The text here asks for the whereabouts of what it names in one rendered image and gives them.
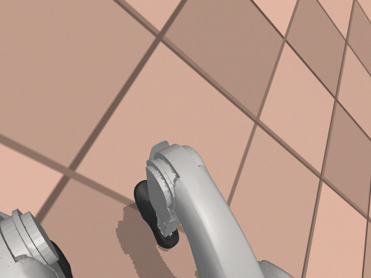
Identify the right robot foot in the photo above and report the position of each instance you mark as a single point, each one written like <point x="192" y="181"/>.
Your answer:
<point x="148" y="214"/>

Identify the left robot foot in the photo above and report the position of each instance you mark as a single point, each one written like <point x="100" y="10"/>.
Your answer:
<point x="63" y="263"/>

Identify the right robot hand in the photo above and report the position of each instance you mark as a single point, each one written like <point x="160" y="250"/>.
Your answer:
<point x="272" y="271"/>

